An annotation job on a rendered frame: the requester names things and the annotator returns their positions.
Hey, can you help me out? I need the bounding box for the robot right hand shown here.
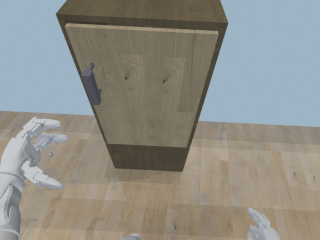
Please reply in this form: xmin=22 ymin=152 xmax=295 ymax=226
xmin=247 ymin=207 xmax=281 ymax=240

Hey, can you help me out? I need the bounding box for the cupboard door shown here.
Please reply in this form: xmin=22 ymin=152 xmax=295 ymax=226
xmin=65 ymin=23 xmax=219 ymax=148

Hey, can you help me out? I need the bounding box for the handle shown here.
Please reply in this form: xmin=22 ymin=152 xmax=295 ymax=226
xmin=81 ymin=63 xmax=102 ymax=105

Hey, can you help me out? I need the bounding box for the robot left hand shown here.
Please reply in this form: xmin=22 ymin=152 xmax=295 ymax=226
xmin=0 ymin=117 xmax=69 ymax=189

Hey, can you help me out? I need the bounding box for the robot left forearm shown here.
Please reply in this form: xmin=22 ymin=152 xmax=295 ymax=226
xmin=0 ymin=172 xmax=26 ymax=240

